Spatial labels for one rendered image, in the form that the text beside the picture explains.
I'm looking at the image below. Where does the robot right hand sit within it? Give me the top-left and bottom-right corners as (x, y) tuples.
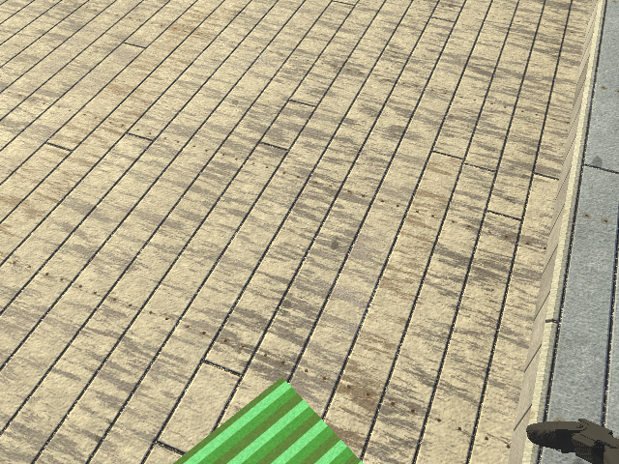
(526, 419), (619, 464)

